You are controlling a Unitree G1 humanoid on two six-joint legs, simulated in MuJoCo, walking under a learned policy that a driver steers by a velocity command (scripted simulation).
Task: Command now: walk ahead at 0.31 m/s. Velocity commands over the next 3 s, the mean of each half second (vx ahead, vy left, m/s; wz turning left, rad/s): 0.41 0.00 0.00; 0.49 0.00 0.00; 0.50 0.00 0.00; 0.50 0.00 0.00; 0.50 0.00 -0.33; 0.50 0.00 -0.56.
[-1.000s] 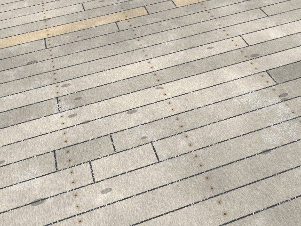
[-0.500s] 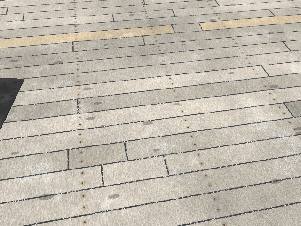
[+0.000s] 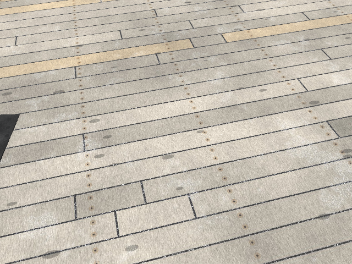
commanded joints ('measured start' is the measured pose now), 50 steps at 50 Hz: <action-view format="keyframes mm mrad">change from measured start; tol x32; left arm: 1 -97 76 20 -93 -11 -46 -11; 6 375 244 78 47 -9 -55 13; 30 344 -43 -13 14 -46 -79 11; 50 -336 13 10 -212 -8 -39 -18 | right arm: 1 0 -144 -33 -26 3 -30 2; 23 -458 -5 10 -226 4 -31 53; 30 118 -231 -78 -87 -44 -57 9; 50 172 -53 -15 7 3 -91 9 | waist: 1 5 96 145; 6 170 -312 13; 24 48 -101 142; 30 -84 195 -274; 50 -52 54 112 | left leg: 1 -57 278 -269 -191 -145 189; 8 -670 90 -10 759 -91 76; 28 -70 -13 173 130 190 127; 30 422 472 -547 32 -30 329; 36 -132 289 -192 -196 181 211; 50 118 243 6 -187 551 154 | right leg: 1 -117 -17 -7 -73 43 -13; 4 399 30 -13 -286 150 -17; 6 526 -380 674 -587 -288 -149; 27 431 -191 52 -253 1242 -71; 31 -292 61 107 719 -51 -35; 50 -324 -49 -43 -75 395 19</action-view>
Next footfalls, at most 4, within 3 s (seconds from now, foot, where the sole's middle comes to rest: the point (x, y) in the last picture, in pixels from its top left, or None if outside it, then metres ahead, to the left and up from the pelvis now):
0.08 right None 0.09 -0.11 -0.78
0.58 left None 0.44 0.03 -0.78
1.12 right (219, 216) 0.74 -0.15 -0.78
1.68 left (176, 161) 1.04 0.03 -0.78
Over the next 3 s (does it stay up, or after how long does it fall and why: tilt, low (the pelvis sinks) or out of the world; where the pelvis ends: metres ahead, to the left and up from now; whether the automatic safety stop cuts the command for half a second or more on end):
stays up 1.58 -0.12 0.00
